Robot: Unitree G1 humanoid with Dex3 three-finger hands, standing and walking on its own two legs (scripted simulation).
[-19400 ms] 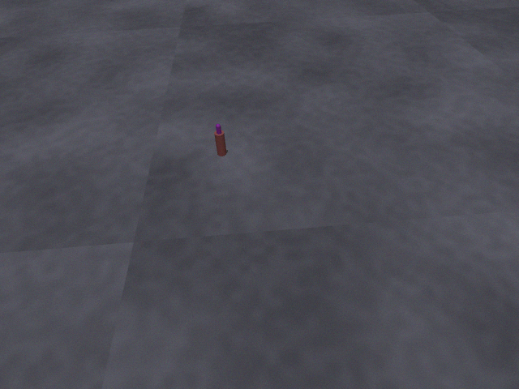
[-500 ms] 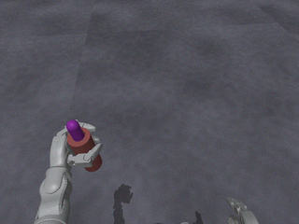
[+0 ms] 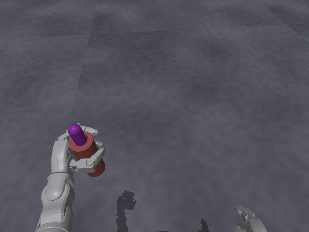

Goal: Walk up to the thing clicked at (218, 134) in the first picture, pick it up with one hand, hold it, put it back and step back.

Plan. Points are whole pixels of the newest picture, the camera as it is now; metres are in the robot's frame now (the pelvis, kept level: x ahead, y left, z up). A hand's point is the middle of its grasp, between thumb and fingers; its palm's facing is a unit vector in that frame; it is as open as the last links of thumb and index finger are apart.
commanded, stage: hold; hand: left
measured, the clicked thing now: (86, 150) +0.33 +0.18 +0.04
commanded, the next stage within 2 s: crouch in 1.24 s
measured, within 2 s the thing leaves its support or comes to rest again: neither
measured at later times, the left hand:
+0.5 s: hand (90, 152) +0.32 +0.17 +0.04, palm faces +0.05 -1.00 -0.01, open 7.4 cm
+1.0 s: hand (88, 152) +0.32 +0.17 +0.05, palm faces +0.05 -1.00 -0.02, open 7.4 cm
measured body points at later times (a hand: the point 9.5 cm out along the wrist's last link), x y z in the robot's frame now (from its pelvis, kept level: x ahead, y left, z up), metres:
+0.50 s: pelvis +0.00 +0.00 +0.00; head +0.03 +0.01 +0.45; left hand +0.31 +0.22 +0.05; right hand +0.12 -0.24 -0.11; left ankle +0.02 +0.12 -0.71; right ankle +0.02 -0.13 -0.71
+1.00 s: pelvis -0.01 +0.00 +0.00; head +0.03 +0.01 +0.45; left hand +0.31 +0.23 +0.05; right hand +0.12 -0.24 -0.11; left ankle +0.02 +0.12 -0.71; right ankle +0.02 -0.13 -0.71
